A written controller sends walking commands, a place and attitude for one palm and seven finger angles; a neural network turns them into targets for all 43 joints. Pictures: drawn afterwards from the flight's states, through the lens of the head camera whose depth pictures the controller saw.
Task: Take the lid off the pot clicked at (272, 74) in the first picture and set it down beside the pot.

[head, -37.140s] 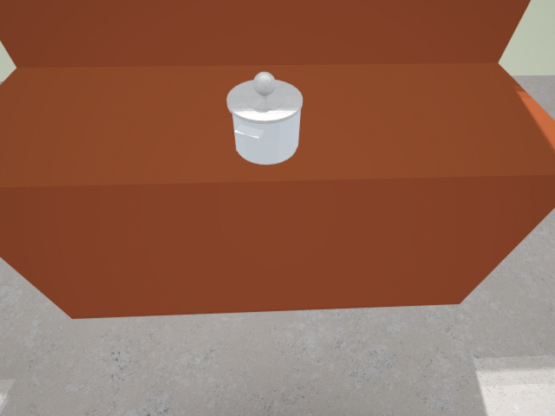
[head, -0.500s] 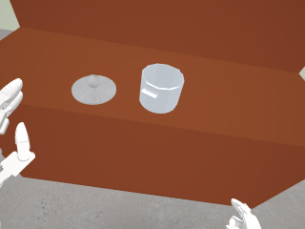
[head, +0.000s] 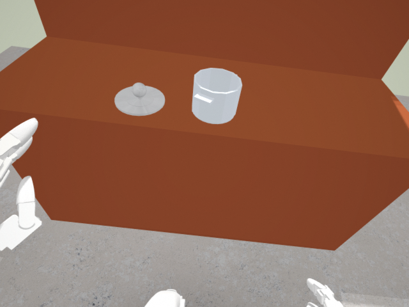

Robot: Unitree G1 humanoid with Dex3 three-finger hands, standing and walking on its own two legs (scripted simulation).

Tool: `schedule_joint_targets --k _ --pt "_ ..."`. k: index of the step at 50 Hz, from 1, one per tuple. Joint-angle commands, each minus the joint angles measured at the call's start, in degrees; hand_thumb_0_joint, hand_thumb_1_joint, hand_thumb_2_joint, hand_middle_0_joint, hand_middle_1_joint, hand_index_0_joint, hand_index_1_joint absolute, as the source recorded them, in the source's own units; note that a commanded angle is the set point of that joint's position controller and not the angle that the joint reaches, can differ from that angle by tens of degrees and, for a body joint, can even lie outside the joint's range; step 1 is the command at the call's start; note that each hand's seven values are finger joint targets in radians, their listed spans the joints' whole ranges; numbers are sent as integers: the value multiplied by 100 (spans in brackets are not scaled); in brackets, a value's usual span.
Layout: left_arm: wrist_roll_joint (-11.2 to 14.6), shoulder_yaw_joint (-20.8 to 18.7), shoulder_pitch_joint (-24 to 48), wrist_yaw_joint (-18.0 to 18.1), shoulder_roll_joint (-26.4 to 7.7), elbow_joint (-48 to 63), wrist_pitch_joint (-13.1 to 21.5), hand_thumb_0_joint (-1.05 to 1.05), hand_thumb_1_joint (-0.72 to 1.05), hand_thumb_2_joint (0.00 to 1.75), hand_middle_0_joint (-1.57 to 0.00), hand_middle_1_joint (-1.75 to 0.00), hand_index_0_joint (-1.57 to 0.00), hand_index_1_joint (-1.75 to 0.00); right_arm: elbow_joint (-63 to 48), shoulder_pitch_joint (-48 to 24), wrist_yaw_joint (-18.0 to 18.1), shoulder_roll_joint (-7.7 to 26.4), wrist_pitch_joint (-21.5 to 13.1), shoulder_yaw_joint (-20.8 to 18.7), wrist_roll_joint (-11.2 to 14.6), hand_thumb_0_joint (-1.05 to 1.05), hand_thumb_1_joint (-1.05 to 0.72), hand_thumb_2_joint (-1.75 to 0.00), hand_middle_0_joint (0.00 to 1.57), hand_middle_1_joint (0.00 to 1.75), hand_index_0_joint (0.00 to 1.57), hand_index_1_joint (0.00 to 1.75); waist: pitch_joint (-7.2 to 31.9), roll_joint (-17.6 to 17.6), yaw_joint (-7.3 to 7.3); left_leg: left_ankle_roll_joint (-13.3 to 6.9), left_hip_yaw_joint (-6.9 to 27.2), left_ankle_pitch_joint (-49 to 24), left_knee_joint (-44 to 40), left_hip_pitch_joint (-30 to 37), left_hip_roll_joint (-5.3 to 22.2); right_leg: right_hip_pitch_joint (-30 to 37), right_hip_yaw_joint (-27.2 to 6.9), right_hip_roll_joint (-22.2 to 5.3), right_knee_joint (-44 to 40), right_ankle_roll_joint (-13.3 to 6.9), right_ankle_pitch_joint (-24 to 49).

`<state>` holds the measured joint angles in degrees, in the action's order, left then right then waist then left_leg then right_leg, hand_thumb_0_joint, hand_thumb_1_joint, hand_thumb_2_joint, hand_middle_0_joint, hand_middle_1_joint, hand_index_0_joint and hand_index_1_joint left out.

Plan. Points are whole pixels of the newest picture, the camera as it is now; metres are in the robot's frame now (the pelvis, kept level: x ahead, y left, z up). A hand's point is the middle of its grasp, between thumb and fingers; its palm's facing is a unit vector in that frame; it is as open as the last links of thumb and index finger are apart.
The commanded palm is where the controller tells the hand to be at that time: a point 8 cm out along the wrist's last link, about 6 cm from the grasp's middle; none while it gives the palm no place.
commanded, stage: stop stepping back and stand still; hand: left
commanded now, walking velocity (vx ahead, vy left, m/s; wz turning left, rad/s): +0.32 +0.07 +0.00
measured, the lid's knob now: (139, 90) +0.71 +0.26 +0.03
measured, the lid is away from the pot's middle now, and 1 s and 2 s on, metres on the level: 0.24 0.24 0.24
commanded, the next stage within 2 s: let the arm hang, fingers relaxed in 1.34 s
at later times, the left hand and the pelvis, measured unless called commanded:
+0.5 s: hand out of the picture +0.15 +0.31 +0.18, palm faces +0.40 -0.77 -0.49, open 7.4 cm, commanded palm none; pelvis -0.03 +0.05 +0.00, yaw +3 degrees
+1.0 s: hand out of the picture +0.10 +0.22 -0.18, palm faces +0.05 -0.99 -0.16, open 7.3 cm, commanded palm none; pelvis +0.02 +0.04 +0.00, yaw +5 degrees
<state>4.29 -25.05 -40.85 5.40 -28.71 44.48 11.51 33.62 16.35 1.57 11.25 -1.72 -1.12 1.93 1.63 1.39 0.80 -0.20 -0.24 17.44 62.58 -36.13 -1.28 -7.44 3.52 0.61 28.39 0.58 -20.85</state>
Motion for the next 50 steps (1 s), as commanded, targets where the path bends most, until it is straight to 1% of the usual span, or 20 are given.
schedule_joint_targets --k 1,4,6,8,10,14,18,23,25,26,27,28,29,31,36,39,41,44,47,50 --pt "-102 -337 1396 86 -442 -678 139 0 90 90 -20 -30 -20 -30 -1052 -885 147 665 -257 -231 61 0 -90 -90 20 30 20 30 -1021 164 -315 -127 188 334 140 846 511 -2203 -921 -1746 -1331 -894 -394" --pt "-180 -146 1580 165 -355 -348 303 0 90 90 -20 -30 -20 -30 -1015 -900 248 616 -536 -201 59 0 -90 -90 20 30 20 30 -786 456 -178 -309 -329 758 -2065 1500 420 -1542 -1114 -1566 -948 -912 -682" --pt "-151 -200 1329 286 -339 457 413 0 90 90 -20 -30 -20 -30 -1092 -717 286 624 -731 -201 67 0 -90 -90 20 30 20 30 -245 -266 -234 -419 -314 349 -4054 2466 360 -1080 -623 -853 408 -585 -30" --pt "-106 -452 1059 371 -568 1298 548 0 90 90 -20 -30 -20 -30 -1283 -672 230 718 -873 -206 11 0 -90 -90 20 30 20 30 344 -1826 -192 -946 1452 -1957 -4155 3804 1632 -2391 235 155 2504 -96 -835" --pt "-140 -638 1012 397 -683 1543 508 0 90 90 -20 -30 -20 -30 -1008 -705 82 597 -1003 -181 -131 0 -90 -90 20 30 20 30 0 -1904 -284 -1386 2956 -1855 -4620 2938 2120 -2890 -624 -151 3576 -132 -1154" --pt "-69 -694 68 387 -547 999 345 0 90 90 -20 -30 -20 -30 -876 -817 -27 633 -896 -112 -41 0 -90 -90 20 30 20 30 -68 -1422 -134 -819 1069 -611 -4606 1865 1641 -1443 -166 -241 1802 -153 -480" --pt "-63 -624 194 334 -408 116 245 0 90 90 -20 -30 -20 -30 -1008 -741 43 705 -660 -130 -76 0 -90 -90 20 30 20 30 -69 -888 -192 -559 554 806 -4289 975 1224 240 353 161 213 -162 -71" --pt "-42 -558 969 275 -550 7 341 0 90 90 -20 -30 -20 -30 -909 -538 85 683 -579 -230 -77 0 -90 -90 20 30 20 30 28 1123 -302 -182 -72 632 -1732 861 169 -108 -2660 -1540 -1291 -1136 -825" --pt "-87 -351 805 283 -289 185 319 0 90 90 -20 -30 -20 -30 -820 -519 98 690 -547 -252 -50 0 -90 -90 20 30 20 30 -175 904 -318 -247 16 485 -2736 1989 307 -993 -1919 -1313 -983 -1017 -801" --pt "-777 1853 1545 -310 1178 -4464 -643 0 90 90 -20 -30 -20 -30 528 -163 -367 1075 -788 -516 -110 0 -90 -90 20 30 20 30 -342 60 -815 -247 271 -734 -2198 2239 883 -2503 -200 -1337 832 -676 201" --pt "-801 1766 1712 -444 1376 -4710 -1107 0 90 90 -20 -30 -20 -30 549 112 -330 925 -368 -519 -307 0 -90 -90 20 30 20 30 -481 -943 -754 -467 1462 -980 -3441 2049 1287 -2814 283 -376 2070 -351 -561" --pt "-768 1895 2133 -470 1607 -4635 -1233 0 90 90 -20 -30 -20 -30 504 385 -208 977 -290 -509 -422 0 -90 -90 20 30 20 30 -583 -1114 -846 -842 2700 -2156 -4238 2337 1772 -3456 53 -27 3428 -172 -1366" --pt "-703 1940 2452 -438 1513 -4718 -1213 0 90 90 -20 -30 -20 -30 387 497 -108 1132 -285 -496 -474 0 -90 -90 20 30 20 30 -315 -309 -793 -1243 3248 -3548 -4040 2763 2096 -3742 -670 -146 4163 -157 -1251" --pt "-606 1946 2939 -384 1448 -5576 -1162 0 90 90 -20 -30 -20 -30 401 340 -39 992 -233 -430 -466 0 -90 -90 20 30 20 30 99 649 -555 -1479 2543 -5097 -3599 3167 1982 -3664 -1104 -248 4571 -15 -777" --pt "-535 2155 3373 -507 1257 -7573 -1314 0 90 90 -20 -30 -20 -30 1003 112 92 662 -159 -236 -379 0 -90 -90 20 30 20 30 102 -1082 -251 -1068 1191 -3710 -4154 2832 1306 -2395 -873 -339 2873 37 -79" --pt "-504 2297 3253 -540 1332 -8364 -1236 0 90 90 -20 -30 -20 -30 1354 273 111 648 -80 -208 -331 0 -90 -90 20 30 20 30 231 -1163 -221 -760 848 -3416 -3860 2536 1151 -858 -389 -104 1054 -49 257" --pt "-481 2261 2829 -501 1284 -8865 -1153 0 90 90 -20 -30 -20 -30 1547 337 96 539 -29 -186 -257 0 -90 -90 20 30 20 30 282 -1002 -55 -477 608 -2386 -3533 2023 790 228 -539 -78 104 -155 1237" --pt "-513 2219 2788 -417 983 -9156 -1139 0 90 90 -20 -30 -20 -30 1715 760 6 147 49 -201 -249 0 -90 -90 20 30 20 30 -122 -535 -252 -210 200 355 -3221 1623 113 -99 -1646 -1122 -327 -759 1080" --pt "-458 2188 2863 -372 1339 -9406 -1117 0 90 90 -20 -30 -20 -30 1901 915 74 181 45 -276 -254 0 -90 -90 20 30 20 30 557 -81 -236 -262 303 -1909 -3180 2475 480 159 -922 -534 317 -539 2662" --pt "-434 2209 2912 -325 1443 -9569 -1153 0 90 90 -20 -30 -20 -30 2076 1040 140 189 90 -294 -221 0 -90 -90 20 30 20 30 165 -624 -258 -345 491 -3312 -3281 2824 724 -219 -591 -324 587 -403 2860"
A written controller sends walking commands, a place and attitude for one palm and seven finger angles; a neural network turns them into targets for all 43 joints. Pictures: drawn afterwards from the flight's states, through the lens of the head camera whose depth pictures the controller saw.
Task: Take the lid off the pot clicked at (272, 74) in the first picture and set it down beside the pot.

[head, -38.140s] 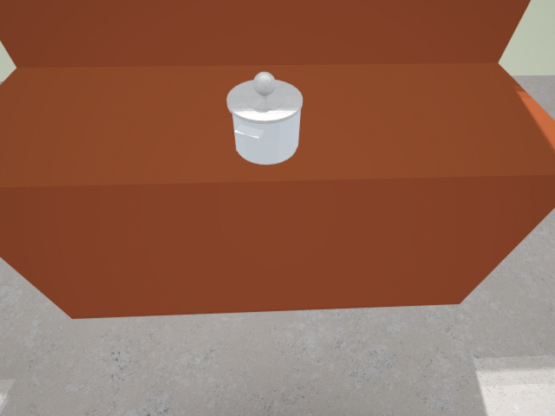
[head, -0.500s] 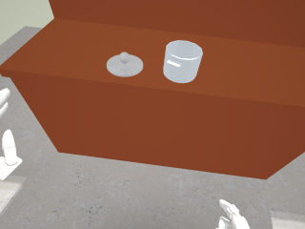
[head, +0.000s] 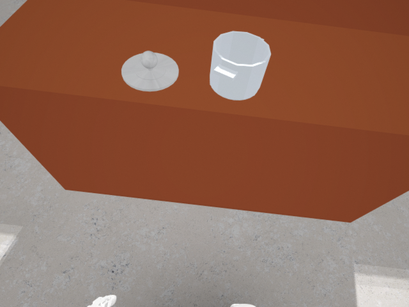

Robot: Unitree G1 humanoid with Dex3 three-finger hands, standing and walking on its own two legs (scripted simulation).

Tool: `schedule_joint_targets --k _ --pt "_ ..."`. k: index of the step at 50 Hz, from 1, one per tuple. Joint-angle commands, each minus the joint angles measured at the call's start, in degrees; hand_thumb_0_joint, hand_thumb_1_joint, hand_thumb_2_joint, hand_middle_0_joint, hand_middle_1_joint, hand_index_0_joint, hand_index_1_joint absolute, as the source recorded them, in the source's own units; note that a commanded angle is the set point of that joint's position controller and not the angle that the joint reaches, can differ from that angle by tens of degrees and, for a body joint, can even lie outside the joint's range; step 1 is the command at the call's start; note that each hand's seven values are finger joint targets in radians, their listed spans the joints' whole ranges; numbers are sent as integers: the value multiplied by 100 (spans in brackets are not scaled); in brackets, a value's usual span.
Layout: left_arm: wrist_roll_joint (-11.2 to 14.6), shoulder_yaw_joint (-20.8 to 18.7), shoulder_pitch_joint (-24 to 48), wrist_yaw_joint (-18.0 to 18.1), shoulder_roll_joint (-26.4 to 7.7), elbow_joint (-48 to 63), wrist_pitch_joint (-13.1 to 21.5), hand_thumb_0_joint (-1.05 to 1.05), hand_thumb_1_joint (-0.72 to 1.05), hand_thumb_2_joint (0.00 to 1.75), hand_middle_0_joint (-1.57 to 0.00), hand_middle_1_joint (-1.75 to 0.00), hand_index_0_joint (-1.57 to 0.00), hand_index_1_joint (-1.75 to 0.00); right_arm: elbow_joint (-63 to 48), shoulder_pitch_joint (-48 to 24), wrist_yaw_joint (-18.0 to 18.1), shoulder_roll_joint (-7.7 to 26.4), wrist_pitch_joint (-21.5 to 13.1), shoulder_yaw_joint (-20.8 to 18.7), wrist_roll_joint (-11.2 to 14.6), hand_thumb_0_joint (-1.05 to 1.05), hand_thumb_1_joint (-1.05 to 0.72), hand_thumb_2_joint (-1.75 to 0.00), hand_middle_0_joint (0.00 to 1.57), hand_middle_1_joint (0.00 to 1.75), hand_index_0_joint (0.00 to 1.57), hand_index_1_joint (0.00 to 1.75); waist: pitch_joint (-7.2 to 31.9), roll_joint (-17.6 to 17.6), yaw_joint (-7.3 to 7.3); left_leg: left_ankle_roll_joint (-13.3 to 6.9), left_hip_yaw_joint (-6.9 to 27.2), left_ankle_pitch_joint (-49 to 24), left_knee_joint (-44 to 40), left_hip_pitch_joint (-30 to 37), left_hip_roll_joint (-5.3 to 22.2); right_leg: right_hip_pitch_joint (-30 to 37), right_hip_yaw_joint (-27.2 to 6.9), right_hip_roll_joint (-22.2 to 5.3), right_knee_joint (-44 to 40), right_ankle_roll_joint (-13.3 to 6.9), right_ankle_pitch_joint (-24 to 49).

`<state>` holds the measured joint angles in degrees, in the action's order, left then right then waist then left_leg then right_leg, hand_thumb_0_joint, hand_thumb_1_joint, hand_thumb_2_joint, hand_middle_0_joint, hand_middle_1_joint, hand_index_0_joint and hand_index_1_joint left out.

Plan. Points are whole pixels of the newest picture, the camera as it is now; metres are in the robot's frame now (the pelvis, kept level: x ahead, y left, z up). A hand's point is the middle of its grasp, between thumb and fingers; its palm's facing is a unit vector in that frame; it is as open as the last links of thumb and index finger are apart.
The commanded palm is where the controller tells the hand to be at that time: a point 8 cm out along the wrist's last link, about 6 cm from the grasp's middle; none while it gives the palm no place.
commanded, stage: stop stepping back and stand still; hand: left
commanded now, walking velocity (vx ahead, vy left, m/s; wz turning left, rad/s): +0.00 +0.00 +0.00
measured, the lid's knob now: (149, 59) +0.70 +0.16 +0.03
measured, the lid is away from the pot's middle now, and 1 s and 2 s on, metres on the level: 0.24 0.24 0.24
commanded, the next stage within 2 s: let the arm hang, fingers relaxed in 0.34 s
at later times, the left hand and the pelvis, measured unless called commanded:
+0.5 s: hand out of the picture +0.07 +0.16 -0.17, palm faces +0.04 -0.98 -0.19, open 7.2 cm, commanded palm none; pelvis +0.02 -0.02 +0.00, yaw -1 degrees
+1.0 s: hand out of the picture +0.04 +0.16 -0.17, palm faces +0.03 -0.98 -0.20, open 7.2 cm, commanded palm none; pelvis +0.01 -0.02 +0.01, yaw -1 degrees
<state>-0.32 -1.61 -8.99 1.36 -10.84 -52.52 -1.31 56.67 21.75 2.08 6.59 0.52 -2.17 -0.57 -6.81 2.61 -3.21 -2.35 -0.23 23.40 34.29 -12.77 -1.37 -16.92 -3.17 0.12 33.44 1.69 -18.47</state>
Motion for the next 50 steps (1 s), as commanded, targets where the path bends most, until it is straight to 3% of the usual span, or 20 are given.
schedule_joint_targets --k 1,3,5,7,10,13,17,21,32,42,43,50 --pt "32 -142 -320 95 -323 60 133 0 90 90 -20 -30 -20 -30 -190 527 107 638 -120 -199 35 0 -90 -90 20 30 20 30 997 -653 158 -133 460 -4180 -399 571 758 748 95 -268 61 -507 2710" --pt "22 -154 -444 129 -327 -65 155 0 90 90 -20 -30 -20 -30 -135 532 107 549 -98 -215 49 0 -90 -90 20 30 20 30 958 -295 193 -30 294 -3897 -257 467 639 938 -111 -385 -77 -581 3142" --pt "18 -166 -491 145 -395 -153 156 0 90 90 -20 -30 -20 -30 -102 509 85 485 -71 -208 44 0 -90 -90 20 30 20 30 894 -22 185 43 155 -2912 -274 279 533 1095 -312 -571 -268 -639 3321" --pt "12 -168 -459 157 -393 -178 157 0 90 90 -20 -30 -20 -30 -67 484 71 460 -62 -211 34 0 -90 -90 20 30 20 30 910 178 152 43 141 -2669 -388 323 522 1119 -324 -561 -300 -631 3351" --pt "13 -157 -448 163 -344 -192 133 0 90 90 -20 -30 -20 -30 -5 359 74 472 -45 -214 24 0 -90 -90 20 30 20 30 678 -112 155 -17 196 -2822 -550 515 618 766 -233 -421 -296 -568 2901" --pt "-15 -146 -414 157 -275 -236 110 0 90 90 -20 -30 -20 -30 89 239 76 460 -39 -217 24 0 -90 -90 20 30 20 30 427 -89 163 -83 283 -2761 -696 550 668 566 -166 -309 -374 -518 2402" --pt "-11 -164 -542 142 -242 -325 141 0 90 90 -20 -30 -20 -30 100 167 85 497 -71 -214 14 0 -90 -90 20 30 20 30 671 -221 193 -69 206 -2972 -663 730 662 740 -188 -343 -407 -519 2603" --pt "-10 -178 -552 136 -248 -361 147 0 90 90 -20 -30 -20 -30 93 84 92 468 -64 -209 7 0 -90 -90 20 30 20 30 544 -442 191 -33 174 -2703 -720 669 638 722 -281 -365 -510 -552 2583" --pt "-2 -174 -537 130 -251 -421 144 0 90 90 -20 -30 -20 -30 101 132 109 495 -71 -193 20 0 -90 -90 20 30 20 30 471 -353 206 -35 216 -2646 -873 598 686 800 -204 -331 -612 -514 2449" --pt "5 -154 -608 130 -199 -521 153 0 90 90 -20 -30 -20 -30 205 231 105 412 -88 -162 29 0 -90 -90 20 30 20 30 421 -321 223 -50 233 -2199 -1002 473 664 821 -246 -341 -770 -488 2153" --pt "-9 -157 -606 133 -201 -518 147 0 90 90 -20 -30 -20 -30 226 229 103 370 -74 -169 36 0 -90 -90 20 30 20 30 285 -287 223 -46 220 -2044 -1020 412 655 752 -236 -326 -794 -488 2056" --pt "5 -147 -696 137 -156 -608 154 0 90 90 -20 -30 -20 -30 301 293 112 335 -93 -154 35 0 -90 -90 20 30 20 30 400 -331 230 -58 227 -2153 -1036 480 683 768 -225 -325 -783 -470 2086"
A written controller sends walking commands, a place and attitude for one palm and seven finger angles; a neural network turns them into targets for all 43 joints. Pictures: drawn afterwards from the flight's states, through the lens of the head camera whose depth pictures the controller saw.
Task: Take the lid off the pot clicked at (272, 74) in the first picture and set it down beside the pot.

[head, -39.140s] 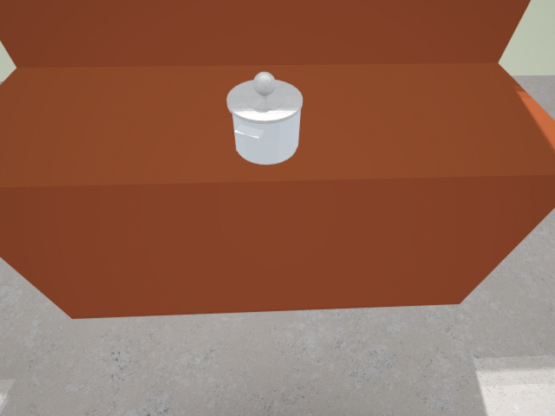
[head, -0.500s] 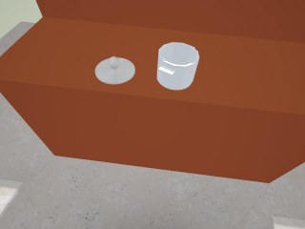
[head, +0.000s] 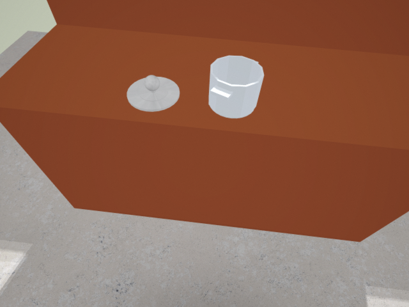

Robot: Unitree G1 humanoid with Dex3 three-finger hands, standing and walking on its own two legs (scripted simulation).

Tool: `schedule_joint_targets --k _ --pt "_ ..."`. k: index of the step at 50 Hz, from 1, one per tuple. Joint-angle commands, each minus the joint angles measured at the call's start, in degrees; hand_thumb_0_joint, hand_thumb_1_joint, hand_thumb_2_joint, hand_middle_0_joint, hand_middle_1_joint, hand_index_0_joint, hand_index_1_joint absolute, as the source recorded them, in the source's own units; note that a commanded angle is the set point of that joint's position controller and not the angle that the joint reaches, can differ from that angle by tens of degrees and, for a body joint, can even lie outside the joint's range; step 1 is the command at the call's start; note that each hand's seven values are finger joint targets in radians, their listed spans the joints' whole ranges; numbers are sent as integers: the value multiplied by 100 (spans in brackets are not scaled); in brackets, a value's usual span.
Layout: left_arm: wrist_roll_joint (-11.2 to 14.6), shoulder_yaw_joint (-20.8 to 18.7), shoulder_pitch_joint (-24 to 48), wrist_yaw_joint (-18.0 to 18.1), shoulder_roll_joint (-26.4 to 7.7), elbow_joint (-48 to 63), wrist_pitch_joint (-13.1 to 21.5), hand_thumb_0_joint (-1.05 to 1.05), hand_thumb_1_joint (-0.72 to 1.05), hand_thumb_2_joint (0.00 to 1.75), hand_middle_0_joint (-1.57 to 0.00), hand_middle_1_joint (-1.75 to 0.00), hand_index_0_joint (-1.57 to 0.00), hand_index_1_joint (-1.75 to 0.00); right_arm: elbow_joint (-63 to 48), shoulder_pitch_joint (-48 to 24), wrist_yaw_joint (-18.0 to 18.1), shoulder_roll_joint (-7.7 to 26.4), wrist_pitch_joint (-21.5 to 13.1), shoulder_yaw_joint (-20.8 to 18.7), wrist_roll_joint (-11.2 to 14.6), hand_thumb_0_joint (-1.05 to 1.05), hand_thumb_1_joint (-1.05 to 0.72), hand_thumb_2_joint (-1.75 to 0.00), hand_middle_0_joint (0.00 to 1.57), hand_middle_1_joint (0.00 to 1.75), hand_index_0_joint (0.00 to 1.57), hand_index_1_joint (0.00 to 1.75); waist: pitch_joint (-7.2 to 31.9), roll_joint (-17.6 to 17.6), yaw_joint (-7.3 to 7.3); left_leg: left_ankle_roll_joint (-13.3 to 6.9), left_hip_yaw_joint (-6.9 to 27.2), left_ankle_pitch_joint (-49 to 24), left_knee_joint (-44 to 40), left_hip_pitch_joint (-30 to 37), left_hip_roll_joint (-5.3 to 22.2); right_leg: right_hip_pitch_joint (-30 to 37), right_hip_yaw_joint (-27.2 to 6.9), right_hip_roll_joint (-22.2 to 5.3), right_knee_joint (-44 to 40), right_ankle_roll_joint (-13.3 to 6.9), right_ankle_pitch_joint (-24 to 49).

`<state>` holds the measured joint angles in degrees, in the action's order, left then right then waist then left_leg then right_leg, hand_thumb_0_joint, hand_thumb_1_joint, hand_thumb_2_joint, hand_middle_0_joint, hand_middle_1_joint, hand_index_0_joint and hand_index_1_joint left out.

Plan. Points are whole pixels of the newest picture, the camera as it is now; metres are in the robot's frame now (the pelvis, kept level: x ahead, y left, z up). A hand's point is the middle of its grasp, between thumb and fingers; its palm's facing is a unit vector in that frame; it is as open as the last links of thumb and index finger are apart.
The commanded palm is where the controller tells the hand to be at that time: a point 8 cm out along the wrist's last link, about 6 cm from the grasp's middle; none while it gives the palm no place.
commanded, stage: let the arm hang, fingers relaxed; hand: left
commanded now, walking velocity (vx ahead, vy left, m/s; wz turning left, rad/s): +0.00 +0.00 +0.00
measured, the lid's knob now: (152, 83) +0.69 +0.19 +0.02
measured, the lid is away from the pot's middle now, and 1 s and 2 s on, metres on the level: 0.24 0.24 0.24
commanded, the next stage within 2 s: look to check the result in 0.54 s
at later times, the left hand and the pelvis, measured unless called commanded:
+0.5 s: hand out of the picture +0.00 +0.17 -0.18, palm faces +0.05 -0.98 -0.19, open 7.2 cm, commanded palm none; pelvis -0.01 +0.00 +0.00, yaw +0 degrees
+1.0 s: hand out of the picture -0.01 +0.17 -0.18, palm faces +0.05 -0.98 -0.19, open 7.2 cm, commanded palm none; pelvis -0.02 +0.00 +0.00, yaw +0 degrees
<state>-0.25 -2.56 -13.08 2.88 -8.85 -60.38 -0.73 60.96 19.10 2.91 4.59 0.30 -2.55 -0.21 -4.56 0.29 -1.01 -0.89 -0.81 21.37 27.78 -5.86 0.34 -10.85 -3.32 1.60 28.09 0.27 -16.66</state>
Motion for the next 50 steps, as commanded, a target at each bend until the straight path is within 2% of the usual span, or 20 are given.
schedule_joint_targets --k 1,2,3,10,13,17,18,24,26,28,37,40,42,44,46,48,50 --pt "-5 -55 -286 -9 -322 171 102 0 90 90 -20 -30 -20 -30 -128 573 29 528 -76 -123 -4 0 -90 -90 20 30 20 30 161 -85 1 -205 281 -2011 -390 -197 510 144 -201 -465 -235 -325 1939" --pt "-4 -52 -293 -8 -321 157 105 0 90 90 -20 -30 -20 -30 -112 594 31 537 -82 -116 -2 0 -90 -90 20 30 20 30 201 -103 -6 -206 295 -2077 -395 -186 521 168 -193 -458 -218 -321 1957" --pt "-14 -56 -283 -4 -310 163 94 0 90 90 -20 -30 -20 -30 -112 597 34 494 -73 -120 5 0 -90 -90 20 30 20 30 74 -149 -2 -215 306 -1996 -433 -234 526 94 -169 -441 -219 -319 1846" --pt "-10 -47 -355 -10 -282 86 101 0 90 90 -20 -30 -20 -30 -79 595 37 493 -88 -109 -2 0 -90 -90 20 30 20 30 149 -176 15 -223 307 -2025 -443 -188 531 99 -185 -443 -224 -305 1851" --pt "-23 -40 -375 -2 -275 65 107 0 90 90 -20 -30 -20 -30 -80 599 31 480 -73 -114 10 0 -90 -90 20 30 20 30 21 -56 -1 -212 284 -1818 -435 -263 502 32 -224 -455 -283 -304 1775" --pt "-14 -41 -407 -9 -260 35 114 0 90 90 -20 -30 -20 -30 -69 571 31 487 -96 -106 1 0 -90 -90 20 30 20 30 131 -170 13 -226 296 -1978 -458 -185 537 47 -195 -452 -245 -296 1822" --pt "-29 -45 -384 -9 -274 46 109 0 90 90 -20 -30 -20 -30 -65 598 30 463 -85 -109 12 0 -90 -90 20 30 20 30 21 -157 1 -223 305 -1879 -472 -264 520 31 -198 -432 -259 -294 1753" --pt "-22 -29 -427 -11 -257 -1 112 0 90 90 -20 -30 -20 -30 -46 581 24 472 -82 -97 2 0 -90 -90 20 30 20 30 -19 -121 9 -220 304 -1637 -512 -312 512 -11 -248 -445 -327 -293 1618" --pt "-19 -35 -444 -12 -245 -12 120 0 90 90 -20 -30 -20 -30 -53 580 28 485 -98 -95 4 0 -90 -90 20 30 20 30 110 -122 9 -221 310 -1784 -486 -248 517 50 -232 -452 -295 -288 1725" --pt "-27 -35 -425 -11 -255 -17 110 0 90 90 -20 -30 -20 -30 -56 582 31 474 -91 -94 12 0 -90 -90 20 30 20 30 10 -193 6 -225 317 -1779 -505 -291 526 -1 -198 -429 -272 -282 1659" --pt "-13 -32 -502 -2 -215 -61 129 0 90 90 -20 -30 -20 -30 -19 589 35 469 -106 -83 9 0 -90 -90 20 30 20 30 123 -85 16 -213 296 -1901 -460 -203 512 34 -261 -464 -277 -294 1841" --pt "-22 -36 -506 -5 -228 -72 127 0 90 90 -20 -30 -20 -30 -5 574 25 437 -92 -85 13 0 -90 -90 20 30 20 30 2 -52 19 -198 272 -1685 -462 -289 487 1 -273 -482 -340 -298 1747" --pt "-17 -38 -507 -5 -219 -74 137 0 90 90 -20 -30 -20 -30 1 602 27 436 -102 -82 11 0 -90 -90 20 30 20 30 112 -21 12 -206 299 -1748 -454 -252 487 68 -277 -484 -334 -299 1787" --pt "-17 -41 -516 2 -219 -64 132 0 90 90 -20 -30 -20 -30 8 599 32 421 -93 -80 11 0 -90 -90 20 30 20 30 47 -133 14 -193 281 -1696 -460 -281 489 18 -285 -476 -337 -307 1744" --pt "-16 -37 -522 0 -216 -72 134 0 90 90 -20 -30 -20 -30 3 599 30 428 -97 -81 12 0 -90 -90 20 30 20 30 91 -9 14 -197 291 -1688 -452 -277 486 51 -288 -482 -350 -300 1743" --pt "-30 -32 -516 1 -232 -79 131 0 90 90 -20 -30 -20 -30 9 602 23 405 -83 -91 23 0 -90 -90 20 30 20 30 -70 -42 11 -189 282 -1545 -463 -350 472 -38 -283 -484 -388 -299 1622" --pt "-21 -31 -524 -6 -221 -85 129 0 90 90 -20 -30 -20 -30 18 584 18 410 -83 -85 7 0 -90 -90 20 30 20 30 -42 -43 22 -197 305 -1448 -476 -372 464 -28 -314 -479 -429 -297 1520"
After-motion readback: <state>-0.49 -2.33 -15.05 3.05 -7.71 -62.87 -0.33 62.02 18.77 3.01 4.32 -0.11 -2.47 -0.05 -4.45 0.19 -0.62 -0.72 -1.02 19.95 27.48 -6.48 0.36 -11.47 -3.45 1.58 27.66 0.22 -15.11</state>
